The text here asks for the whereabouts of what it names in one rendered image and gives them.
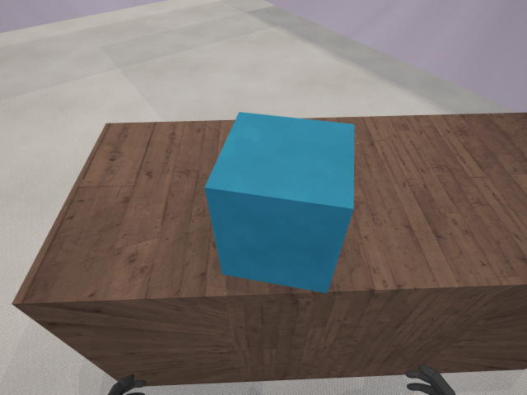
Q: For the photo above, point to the carton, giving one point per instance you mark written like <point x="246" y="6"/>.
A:
<point x="280" y="198"/>

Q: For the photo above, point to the robot right hand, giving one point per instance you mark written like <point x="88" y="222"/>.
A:
<point x="438" y="386"/>

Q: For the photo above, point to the pedestal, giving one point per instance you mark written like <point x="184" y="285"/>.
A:
<point x="432" y="271"/>

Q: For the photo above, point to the robot left hand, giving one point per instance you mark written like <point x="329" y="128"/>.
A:
<point x="125" y="384"/>

